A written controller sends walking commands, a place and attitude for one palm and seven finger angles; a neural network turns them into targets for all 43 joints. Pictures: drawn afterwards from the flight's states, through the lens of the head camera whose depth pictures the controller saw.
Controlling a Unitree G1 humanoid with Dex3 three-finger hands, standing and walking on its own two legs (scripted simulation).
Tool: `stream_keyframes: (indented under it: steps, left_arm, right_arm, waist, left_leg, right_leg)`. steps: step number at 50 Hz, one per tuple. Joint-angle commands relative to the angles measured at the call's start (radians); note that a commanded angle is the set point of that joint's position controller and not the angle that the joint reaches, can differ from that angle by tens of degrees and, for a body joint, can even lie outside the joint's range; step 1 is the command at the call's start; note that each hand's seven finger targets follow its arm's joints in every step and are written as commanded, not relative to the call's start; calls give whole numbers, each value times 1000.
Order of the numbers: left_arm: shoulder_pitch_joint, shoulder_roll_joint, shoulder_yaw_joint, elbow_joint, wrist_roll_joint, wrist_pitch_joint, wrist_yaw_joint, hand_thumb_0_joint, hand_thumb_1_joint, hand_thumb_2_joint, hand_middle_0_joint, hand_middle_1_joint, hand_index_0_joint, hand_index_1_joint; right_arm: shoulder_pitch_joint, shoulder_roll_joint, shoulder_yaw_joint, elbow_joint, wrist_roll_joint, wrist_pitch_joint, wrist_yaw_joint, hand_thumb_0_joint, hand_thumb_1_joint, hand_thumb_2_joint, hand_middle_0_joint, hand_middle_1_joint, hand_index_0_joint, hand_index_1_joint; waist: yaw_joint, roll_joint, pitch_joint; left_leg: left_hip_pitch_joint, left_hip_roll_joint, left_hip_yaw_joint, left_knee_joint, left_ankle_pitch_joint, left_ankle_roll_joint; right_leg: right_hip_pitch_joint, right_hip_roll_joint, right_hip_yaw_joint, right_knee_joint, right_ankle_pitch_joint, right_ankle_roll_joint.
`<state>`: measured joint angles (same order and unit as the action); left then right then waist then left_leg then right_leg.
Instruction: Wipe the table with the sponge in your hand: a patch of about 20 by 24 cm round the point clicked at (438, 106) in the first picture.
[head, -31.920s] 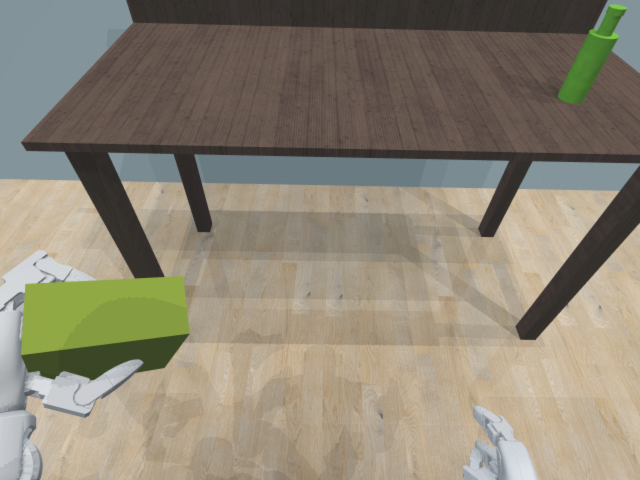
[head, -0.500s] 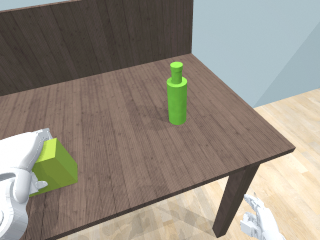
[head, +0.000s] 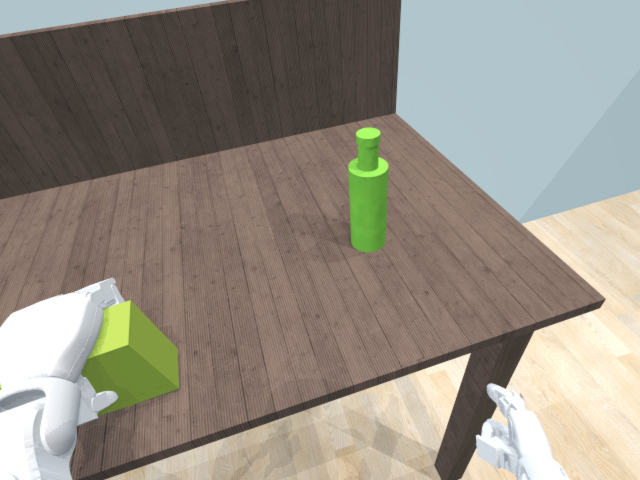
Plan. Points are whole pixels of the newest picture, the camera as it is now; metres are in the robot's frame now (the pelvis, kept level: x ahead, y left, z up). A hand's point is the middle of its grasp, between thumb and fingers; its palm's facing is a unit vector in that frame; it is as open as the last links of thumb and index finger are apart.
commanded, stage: lift the sponge slowly off the table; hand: left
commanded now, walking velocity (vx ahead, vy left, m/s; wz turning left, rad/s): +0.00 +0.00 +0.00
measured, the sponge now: (108, 373) +0.19 +0.29 +0.09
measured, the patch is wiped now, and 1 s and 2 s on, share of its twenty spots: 1.00 1.00 1.00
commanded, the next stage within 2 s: none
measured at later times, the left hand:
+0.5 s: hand (84, 362) +0.17 +0.28 +0.14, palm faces +0.10 -0.09 -0.99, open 9.9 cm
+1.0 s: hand (82, 339) +0.18 +0.28 +0.16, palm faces +0.14 -0.07 -0.99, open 9.9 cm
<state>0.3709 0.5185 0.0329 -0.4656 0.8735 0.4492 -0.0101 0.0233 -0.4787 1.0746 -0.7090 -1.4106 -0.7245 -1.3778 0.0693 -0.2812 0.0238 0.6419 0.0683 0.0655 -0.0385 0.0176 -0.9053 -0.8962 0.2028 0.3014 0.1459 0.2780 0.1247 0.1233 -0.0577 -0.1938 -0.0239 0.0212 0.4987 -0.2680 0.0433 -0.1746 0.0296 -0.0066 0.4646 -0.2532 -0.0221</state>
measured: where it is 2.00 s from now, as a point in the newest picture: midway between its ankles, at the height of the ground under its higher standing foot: outside the picture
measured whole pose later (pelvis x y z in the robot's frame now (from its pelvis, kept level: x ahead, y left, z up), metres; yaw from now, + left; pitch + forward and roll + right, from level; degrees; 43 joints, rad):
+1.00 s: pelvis -0.02 -0.03 +0.00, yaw +1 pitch -5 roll +0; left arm 0.18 0.62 0.04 -0.38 0.79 0.46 -0.11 0.00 -0.50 1.07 -0.75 -1.37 -0.76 -1.34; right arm 0.04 -0.27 0.06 0.69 0.05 0.03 -0.08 0.02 -0.90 -0.90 0.20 0.30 0.17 0.28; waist 0.16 0.12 -0.02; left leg -0.16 -0.01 0.00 0.47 -0.23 0.01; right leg -0.15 0.05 -0.03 0.46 -0.23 -0.06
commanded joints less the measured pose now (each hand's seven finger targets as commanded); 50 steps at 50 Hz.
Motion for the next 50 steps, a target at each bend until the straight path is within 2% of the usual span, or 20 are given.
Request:
stream_keyframes:
  steps: [1,4,7,9,12,15,17,19,22,24,27,29,30,32,34,37,39,42,44,50]
  left_arm:
    - [-32,119,45,-46,-33,25,-23,0,100,1300,-1200,-1600,-1200,-1600]
    - [-72,185,92,-84,-32,22,-22,0,100,1300,-1200,-1600,-1200,-1600]
    - [-80,176,81,-27,-30,30,-31,0,100,1300,-1200,-1600,-1200,-1600]
    - [-96,202,101,-114,-24,19,-33,0,100,1300,-1200,-1600,-1200,-1600]
    - [-38,196,105,-97,-36,15,-40,0,100,1300,-1200,-1600,-1200,-1600]
    - [-110,246,139,-161,-37,1,-35,0,100,1300,-1200,-1600,-1200,-1600]
    - [-63,216,126,-118,-45,-3,-37,0,100,1300,-1200,-1600,-1200,-1600]
    - [-96,283,182,-169,-44,-15,-28,0,100,1300,-1200,-1600,-1200,-1600]
    - [-149,271,161,-95,-39,-12,-28,0,100,1300,-1200,-1600,-1200,-1600]
    - [-191,306,184,-173,-32,-23,-25,0,100,1300,-1200,-1600,-1200,-1600]
    - [-195,266,142,-139,-35,-24,-27,0,100,1300,-1200,-1600,-1200,-1600]
    - [-237,324,190,-198,-32,-34,-23,0,100,1300,-1200,-1600,-1200,-1600]
    - [-232,331,196,-182,-29,-34,-21,0,100,1300,-1200,-1600,-1200,-1600]
    - [-195,291,168,-173,-39,-34,-27,0,100,1300,-1200,-1600,-1200,-1600]
    - [-273,348,207,-200,-28,-33,-20,0,100,1300,-1200,-1600,-1200,-1600]
    - [-322,331,182,-96,-24,-22,-17,0,100,1300,-1200,-1600,-1200,-1600]
    - [-395,366,204,-151,-25,-25,-18,0,100,1300,-1200,-1600,-1200,-1600]
    - [-371,331,171,-75,-38,-10,-30,0,100,1300,-1200,-1600,-1200,-1600]
    - [-408,362,193,-131,-40,-9,-41,0,100,1300,-1200,-1600,-1200,-1600]
    - [-448,368,186,-101,-46,1,-65,0,100,1300,-1200,-1600,-1200,-1600]
  right_arm:
    - [-261,-82,-11,-208,-2,-76,2,0,-900,-900,200,300,200,300]
    - [-286,-82,-8,-213,-3,-80,-5,0,-900,-900,200,300,200,300]
    - [-255,-89,-8,-198,-8,-77,-11,0,-900,-900,200,300,200,300]
    - [-293,-79,-5,-215,-5,-88,-6,0,-900,-900,200,300,200,300]
    - [-255,-81,-8,-208,-14,-85,-5,0,-900,-900,200,300,200,300]
    - [-266,-80,-5,-223,-16,-92,-8,0,-900,-900,200,300,200,300]
    - [-249,-79,-7,-209,-17,-93,-9,0,-900,-900,200,300,200,300]
    - [-283,-77,-7,-215,-13,-101,-11,0,-900,-900,200,300,200,300]
    - [-243,-85,-7,-196,-20,-99,-22,0,-900,-900,200,300,200,300]
    - [-289,-76,-4,-209,-13,-111,-22,0,-900,-900,200,300,200,300]
    - [-256,-77,-5,-196,-23,-112,-25,0,-900,-900,200,300,200,300]
    - [-300,-71,-2,-207,-16,-124,-27,0,-900,-900,200,300,200,300]
    - [-271,-76,-5,-203,-28,-122,-29,0,-900,-900,200,300,200,300]
    - [-264,-75,-5,-195,-27,-118,-25,0,-900,-900,200,300,200,300]
    - [-308,-71,0,-196,-16,-125,-27,0,-900,-900,200,300,200,300]
    - [-271,-81,-2,-175,-27,-117,-36,0,-900,-900,200,300,200,300]
    - [-326,-73,3,-186,-12,-126,-39,0,-900,-900,200,300,200,300]
    - [-295,-79,1,-174,-24,-121,-42,0,-900,-900,200,300,200,300]
    - [-345,-71,7,-185,-9,-131,-40,0,-900,-900,200,300,200,300]
    - [-322,-78,11,-183,-22,-123,-44,0,-900,-900,200,300,200,300]
  waist:
    - [23,-155,-31]
    - [26,-115,-46]
    - [25,-126,-30]
    - [28,-73,-74]
    - [35,-119,-71]
    - [37,-91,-101]
    - [33,-105,-56]
    - [33,-98,-83]
    - [25,-96,-46]
    - [29,-57,-86]
    - [31,-45,-76]
    - [34,-47,-103]
    - [45,-66,-122]
    - [42,-51,-92]
    - [33,-39,-89]
    - [34,-68,-58]
    - [32,-25,-86]
    - [43,-41,-85]
    - [38,-31,-106]
    - [44,-48,-117]
  left_leg:
    - [6,14,-79,-67,195,-1]
    - [17,10,-86,-72,173,1]
    - [15,6,-76,-60,200,1]
    - [35,4,-87,-61,217,1]
    - [29,2,-77,-45,253,3]
    - [33,-2,-81,-40,243,5]
    - [35,3,-78,-42,248,3]
    - [47,-1,-87,-44,229,2]
    - [42,-1,-74,-39,227,1]
    - [66,-3,-88,-47,224,0]
    - [65,-3,-77,-51,246,0]
    - [75,-4,-91,-55,225,-2]
    - [67,-8,-81,-43,251,2]
    - [68,-4,-78,-53,253,-2]
    - [75,-3,-93,-65,221,-4]
    - [62,-3,-79,-69,209,-6]
    - [81,-8,-88,-77,179,-8]
    - [65,-8,-76,-75,204,-8]
    - [76,-9,-91,-79,196,-10]
    - [53,-9,-79,-71,196,-9]
  right_leg:
    - [3,10,46,-81,108,-38]
    - [14,16,81,-85,90,-46]
    - [5,8,56,-90,110,-43]
    - [32,14,87,-78,136,-52]
    - [36,5,59,-74,181,-43]
    - [46,3,71,-74,161,-47]
    - [20,4,64,-84,167,-43]
    - [33,10,109,-86,147,-50]
    - [6,1,82,-102,131,-43]
    - [25,10,117,-97,120,-54]
    - [25,1,80,-99,141,-51]
    - [40,8,125,-97,117,-59]
    - [56,-2,95,-92,143,-57]
    - [42,-3,82,-101,148,-52]
    - [33,9,130,-107,97,-61]
    - [20,-3,100,-124,78,-57]
    - [27,4,146,-127,40,-65]
    - [40,-10,103,-124,77,-58]
    - [45,-1,141,-118,63,-64]
    - [50,-19,111,-113,71,-58]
